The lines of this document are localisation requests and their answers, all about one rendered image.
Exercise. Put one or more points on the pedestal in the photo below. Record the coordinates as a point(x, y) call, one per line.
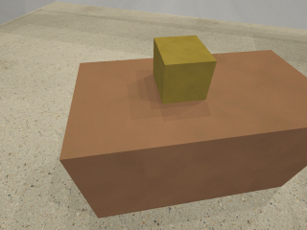
point(127, 152)

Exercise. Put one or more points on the carton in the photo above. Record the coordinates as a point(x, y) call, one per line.
point(182, 68)

